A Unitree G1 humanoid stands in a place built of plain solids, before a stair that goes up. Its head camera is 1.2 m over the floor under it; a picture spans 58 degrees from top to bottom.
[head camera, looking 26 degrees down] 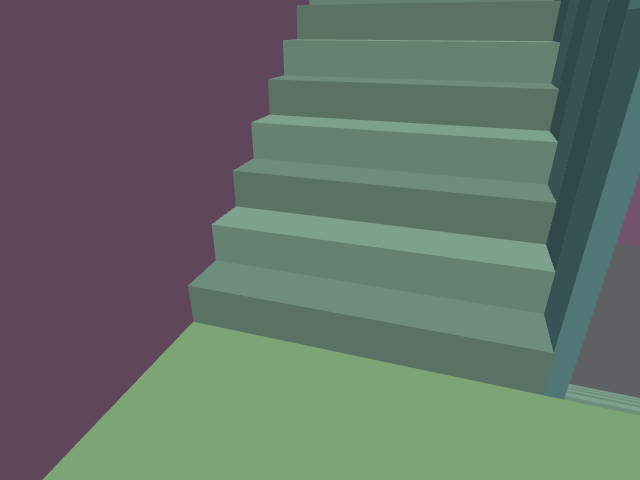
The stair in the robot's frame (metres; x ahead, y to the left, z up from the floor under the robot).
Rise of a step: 0.19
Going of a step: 0.24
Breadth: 1.45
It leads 18 degrees to the right of straight ahead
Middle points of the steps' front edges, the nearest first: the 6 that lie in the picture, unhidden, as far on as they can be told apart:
1.39 -0.12 0.19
1.62 -0.19 0.38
1.85 -0.26 0.57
2.08 -0.33 0.76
2.31 -0.41 0.95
2.54 -0.48 1.14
